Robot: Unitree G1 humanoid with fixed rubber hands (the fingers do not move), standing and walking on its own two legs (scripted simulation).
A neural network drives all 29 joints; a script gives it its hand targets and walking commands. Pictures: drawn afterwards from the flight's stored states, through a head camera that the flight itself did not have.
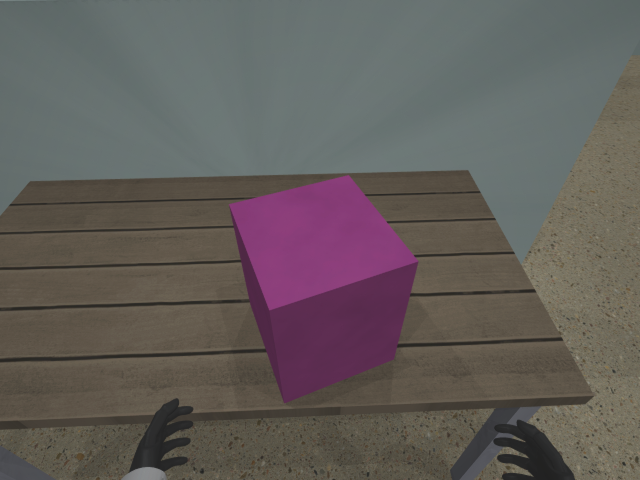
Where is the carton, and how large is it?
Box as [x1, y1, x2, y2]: [229, 175, 418, 402]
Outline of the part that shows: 348,175 229,204 250,304 284,402 393,359 418,261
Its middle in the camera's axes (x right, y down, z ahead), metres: -0.01 +0.08 +0.63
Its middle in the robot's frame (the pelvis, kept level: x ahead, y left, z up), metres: +0.43 +0.03 -0.02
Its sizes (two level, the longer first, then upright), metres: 0.210 0.200 0.250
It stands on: a table, 0.64 m high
